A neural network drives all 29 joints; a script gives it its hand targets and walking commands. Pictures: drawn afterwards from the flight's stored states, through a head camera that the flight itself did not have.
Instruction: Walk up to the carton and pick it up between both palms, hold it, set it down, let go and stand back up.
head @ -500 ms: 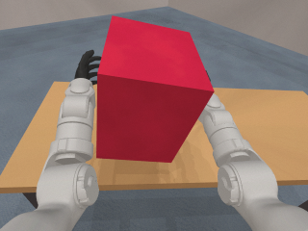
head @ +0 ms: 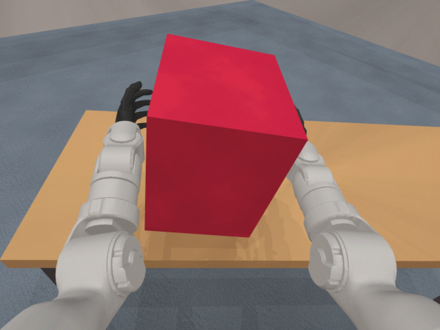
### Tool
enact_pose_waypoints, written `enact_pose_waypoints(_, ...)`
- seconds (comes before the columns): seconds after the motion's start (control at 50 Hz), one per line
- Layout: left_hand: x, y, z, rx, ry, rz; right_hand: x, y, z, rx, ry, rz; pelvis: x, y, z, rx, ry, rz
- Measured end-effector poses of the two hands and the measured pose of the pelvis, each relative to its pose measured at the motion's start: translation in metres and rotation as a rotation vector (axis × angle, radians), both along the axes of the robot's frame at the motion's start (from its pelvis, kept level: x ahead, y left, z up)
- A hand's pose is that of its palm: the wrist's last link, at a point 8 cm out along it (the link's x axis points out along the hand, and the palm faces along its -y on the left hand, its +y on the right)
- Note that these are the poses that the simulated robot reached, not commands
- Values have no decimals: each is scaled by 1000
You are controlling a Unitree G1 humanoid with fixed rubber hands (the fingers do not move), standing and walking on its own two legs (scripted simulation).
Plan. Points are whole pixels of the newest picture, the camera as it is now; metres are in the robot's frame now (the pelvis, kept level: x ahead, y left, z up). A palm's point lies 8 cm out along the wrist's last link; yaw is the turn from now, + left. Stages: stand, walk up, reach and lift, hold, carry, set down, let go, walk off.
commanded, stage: set down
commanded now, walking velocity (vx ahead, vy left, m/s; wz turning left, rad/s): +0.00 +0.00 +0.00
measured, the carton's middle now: (210, 141) +0.45 +0.04 +0.13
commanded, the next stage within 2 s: none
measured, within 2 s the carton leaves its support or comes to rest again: rests again in 1.72 s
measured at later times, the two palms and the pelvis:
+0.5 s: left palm (131, 137) +0.43 +0.19 +0.15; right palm (288, 153) +0.44 -0.12 +0.12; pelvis +0.00 +0.00 +0.00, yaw -1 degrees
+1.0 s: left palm (139, 144) +0.44 +0.18 +0.11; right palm (285, 159) +0.45 -0.13 +0.09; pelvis +0.01 +0.00 +0.00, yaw -2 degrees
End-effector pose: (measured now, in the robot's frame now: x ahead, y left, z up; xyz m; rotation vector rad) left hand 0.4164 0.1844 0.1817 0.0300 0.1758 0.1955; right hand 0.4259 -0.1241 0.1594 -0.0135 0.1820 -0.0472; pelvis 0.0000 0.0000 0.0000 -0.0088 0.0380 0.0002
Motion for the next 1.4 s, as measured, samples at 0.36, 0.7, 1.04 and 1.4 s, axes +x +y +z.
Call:
enact_pose_waypoints(0.36,6,1,-22,-28,25,8,6,1,-24,0,26,9,-1,1,0,2,48,-17)
enact_pose_waypoints(0.7,16,2,-49,-31,59,21,17,2,-51,-8,59,24,2,1,-1,2,131,-28)
enact_pose_waypoints(1.04,29,-3,-69,-25,75,22,30,-4,-72,-17,66,29,6,2,-3,7,218,-41)
enact_pose_waypoints(1.4,21,3,-82,-42,62,37,29,2,-72,-38,51,46,-3,4,-4,7,242,-46)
